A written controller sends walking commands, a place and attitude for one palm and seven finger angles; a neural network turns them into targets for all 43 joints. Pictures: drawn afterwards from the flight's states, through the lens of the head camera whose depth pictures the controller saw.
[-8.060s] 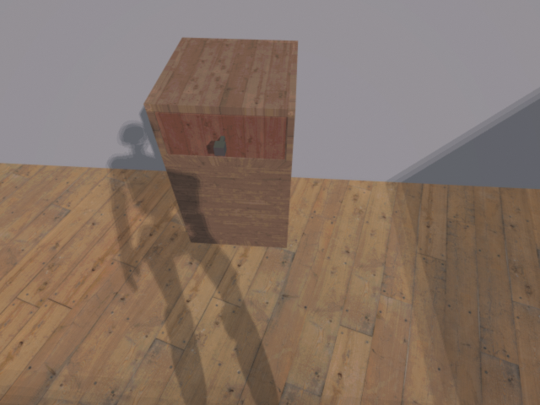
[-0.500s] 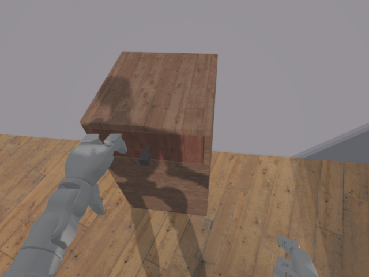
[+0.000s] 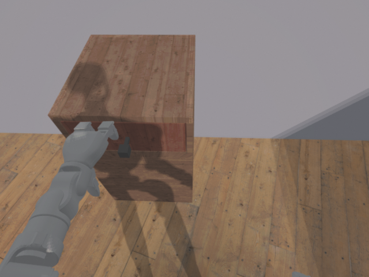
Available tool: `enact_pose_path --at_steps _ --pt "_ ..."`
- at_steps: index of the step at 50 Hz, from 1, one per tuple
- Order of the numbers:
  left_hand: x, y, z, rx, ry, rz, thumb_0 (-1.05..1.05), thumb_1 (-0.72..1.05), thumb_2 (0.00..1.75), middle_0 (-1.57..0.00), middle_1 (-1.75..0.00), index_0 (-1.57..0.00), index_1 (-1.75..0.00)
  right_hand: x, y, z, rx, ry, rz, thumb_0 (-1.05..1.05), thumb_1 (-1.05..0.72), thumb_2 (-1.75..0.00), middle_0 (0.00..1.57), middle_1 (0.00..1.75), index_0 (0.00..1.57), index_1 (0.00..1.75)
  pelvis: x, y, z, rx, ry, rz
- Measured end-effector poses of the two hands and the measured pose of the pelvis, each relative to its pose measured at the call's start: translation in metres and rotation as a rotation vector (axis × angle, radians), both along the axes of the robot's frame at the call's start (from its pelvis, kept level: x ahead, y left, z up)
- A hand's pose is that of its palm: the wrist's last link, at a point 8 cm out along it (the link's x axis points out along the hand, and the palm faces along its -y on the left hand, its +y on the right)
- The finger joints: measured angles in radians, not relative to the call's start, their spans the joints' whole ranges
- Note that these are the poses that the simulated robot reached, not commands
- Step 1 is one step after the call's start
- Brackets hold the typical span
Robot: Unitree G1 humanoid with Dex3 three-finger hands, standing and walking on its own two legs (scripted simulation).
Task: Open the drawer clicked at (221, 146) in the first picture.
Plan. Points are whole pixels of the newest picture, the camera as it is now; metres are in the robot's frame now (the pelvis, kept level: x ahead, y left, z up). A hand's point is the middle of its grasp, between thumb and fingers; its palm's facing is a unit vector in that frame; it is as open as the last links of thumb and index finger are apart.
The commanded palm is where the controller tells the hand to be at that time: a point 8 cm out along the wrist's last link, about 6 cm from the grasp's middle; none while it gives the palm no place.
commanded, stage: move the hooked fingers above the handle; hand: left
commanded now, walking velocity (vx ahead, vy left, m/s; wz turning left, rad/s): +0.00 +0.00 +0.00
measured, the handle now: (125, 146) +0.51 +0.22 -0.14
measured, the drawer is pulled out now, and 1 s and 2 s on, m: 0.00 0.00 0.00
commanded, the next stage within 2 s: lower the fingers behind the handle in 1.48 s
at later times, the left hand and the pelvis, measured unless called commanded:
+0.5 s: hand (108, 156) +0.41 +0.23 -0.04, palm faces -0.08 -0.03 -1.00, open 13.8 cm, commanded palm +0.40 +0.23 +0.01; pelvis -0.01 +0.01 -0.03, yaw +0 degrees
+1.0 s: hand (116, 152) +0.45 +0.22 -0.08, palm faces -0.06 -0.06 -1.00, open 13.8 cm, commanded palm +0.43 +0.22 -0.02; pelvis -0.02 +0.02 -0.06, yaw -1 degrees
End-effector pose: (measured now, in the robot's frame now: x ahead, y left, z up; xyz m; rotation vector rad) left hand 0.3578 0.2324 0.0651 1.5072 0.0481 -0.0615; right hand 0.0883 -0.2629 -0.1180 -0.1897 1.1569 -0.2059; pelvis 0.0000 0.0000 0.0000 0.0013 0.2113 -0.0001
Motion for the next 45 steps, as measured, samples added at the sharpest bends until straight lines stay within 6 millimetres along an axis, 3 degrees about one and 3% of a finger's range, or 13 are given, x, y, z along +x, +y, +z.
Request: enact_pose_path --at_steps 7,23,45 --pt "0.007 0.000 -0.016 0.011 0.005 0.013 0.00 -0.49 0.30 -0.32 -1.20 -0.32 -1.20 -0.020 -0.004 -0.007 -0.006 0.055 -0.028 0.01 -0.91 -0.90 0.20 0.30 0.20 0.30 -0.001 0.001 -0.005 -0.003 0.031 -0.003" --pt "0.036 -0.003 -0.048 0.030 0.007 0.007 0.00 -0.49 0.30 -0.32 -1.20 -0.32 -1.20 -0.038 0.003 -0.025 -0.021 0.092 -0.032 0.01 -0.91 -0.90 0.20 0.30 0.20 0.30 -0.011 0.005 -0.025 -0.013 0.118 0.005" --pt "0.072 -0.003 -0.092 0.026 0.009 0.019 0.00 -0.49 0.30 -0.32 -1.20 -0.32 -1.20 -0.100 0.008 -0.051 -0.057 0.246 -0.078 0.00 -0.90 -0.90 0.20 0.30 0.21 0.30 -0.023 0.014 -0.056 -0.034 0.229 0.000"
